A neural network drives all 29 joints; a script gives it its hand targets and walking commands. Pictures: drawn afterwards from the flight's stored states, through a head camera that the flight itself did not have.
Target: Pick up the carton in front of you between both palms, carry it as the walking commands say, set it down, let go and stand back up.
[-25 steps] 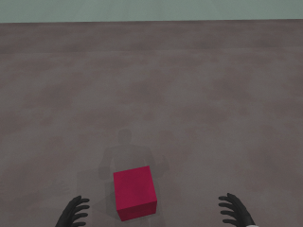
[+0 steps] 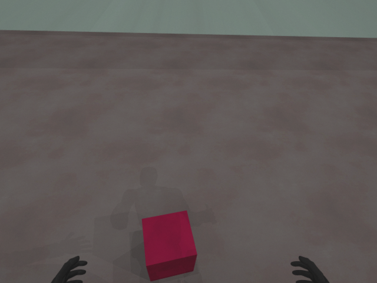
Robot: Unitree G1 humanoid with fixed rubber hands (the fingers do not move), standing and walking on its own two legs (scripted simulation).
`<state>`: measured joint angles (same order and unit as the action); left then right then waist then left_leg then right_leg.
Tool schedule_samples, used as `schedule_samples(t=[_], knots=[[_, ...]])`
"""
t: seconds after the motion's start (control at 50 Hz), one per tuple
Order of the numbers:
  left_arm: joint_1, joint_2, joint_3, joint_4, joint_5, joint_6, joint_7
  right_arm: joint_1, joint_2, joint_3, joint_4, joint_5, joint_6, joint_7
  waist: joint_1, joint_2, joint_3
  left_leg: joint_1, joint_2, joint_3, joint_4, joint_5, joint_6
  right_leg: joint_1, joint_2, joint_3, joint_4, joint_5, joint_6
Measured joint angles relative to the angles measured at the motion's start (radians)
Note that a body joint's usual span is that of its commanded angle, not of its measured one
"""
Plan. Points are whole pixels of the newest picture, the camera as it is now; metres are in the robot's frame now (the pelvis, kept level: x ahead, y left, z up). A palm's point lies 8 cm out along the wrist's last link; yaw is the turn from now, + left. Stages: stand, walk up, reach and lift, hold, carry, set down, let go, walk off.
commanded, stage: stand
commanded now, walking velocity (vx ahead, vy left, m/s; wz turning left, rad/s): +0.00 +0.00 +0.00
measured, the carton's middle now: (168, 246) +0.44 +0.07 -0.64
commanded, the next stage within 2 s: none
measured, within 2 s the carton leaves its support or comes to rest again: neither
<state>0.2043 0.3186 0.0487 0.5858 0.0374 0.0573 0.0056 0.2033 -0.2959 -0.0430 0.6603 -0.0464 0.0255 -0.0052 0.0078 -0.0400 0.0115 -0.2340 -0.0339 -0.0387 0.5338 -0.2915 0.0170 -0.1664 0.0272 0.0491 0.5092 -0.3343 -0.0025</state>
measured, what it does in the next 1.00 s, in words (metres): stands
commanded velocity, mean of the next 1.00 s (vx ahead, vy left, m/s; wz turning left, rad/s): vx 0.00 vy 0.00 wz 0.00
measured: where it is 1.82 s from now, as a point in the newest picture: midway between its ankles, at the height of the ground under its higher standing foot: outside the picture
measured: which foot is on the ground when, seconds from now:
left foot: down 0.00-1.00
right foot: down 0.00-1.00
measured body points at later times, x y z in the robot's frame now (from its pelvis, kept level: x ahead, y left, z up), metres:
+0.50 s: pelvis +0.01 +0.01 +0.00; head +0.02 +0.03 +0.45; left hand +0.15 +0.30 -0.11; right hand +0.14 -0.29 -0.09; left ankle +0.00 +0.11 -0.73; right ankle -0.04 -0.12 -0.73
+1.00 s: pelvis -0.01 +0.01 +0.01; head -0.01 +0.02 +0.46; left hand +0.11 +0.31 -0.11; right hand +0.10 -0.30 -0.09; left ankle +0.00 +0.11 -0.73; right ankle -0.04 -0.12 -0.73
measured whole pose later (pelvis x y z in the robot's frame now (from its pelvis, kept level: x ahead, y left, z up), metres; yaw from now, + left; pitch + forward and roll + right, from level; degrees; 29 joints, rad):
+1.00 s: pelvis -0.01 +0.01 +0.01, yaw -1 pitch -2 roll +0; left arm 0.16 0.38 0.01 0.94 0.02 -0.01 0.02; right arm 0.13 -0.37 -0.02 0.98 -0.02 -0.01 -0.01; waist 0.00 -0.03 0.02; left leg -0.14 -0.04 -0.02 0.39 -0.21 0.03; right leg -0.08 0.01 0.07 0.36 -0.25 0.01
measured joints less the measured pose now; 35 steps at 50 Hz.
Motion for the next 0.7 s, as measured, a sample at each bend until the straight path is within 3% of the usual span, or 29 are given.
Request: schedule_samples(t=[0.2,0.7], knots=[[-0.006,0.031,-0.010,0.119,-0.002,-0.042,0.009,-0.026,-0.037,-0.003,0.081,0.008,-0.023,-0.011,-0.011,-0.009,-0.001,0.014,-0.006,0.018,-0.019,-0.005,0.013,0.013,-0.008,0.018,-0.026,0.002,0.012],[-0.034,0.049,-0.034,0.266,-0.010,-0.059,0.018,-0.066,-0.054,0.016,0.240,0.020,-0.032,-0.012,-0.011,0.005,0.004,0.079,-0.011,0.025,-0.101,0.040,0.018,0.071,-0.018,0.027,-0.097,0.044,0.017]])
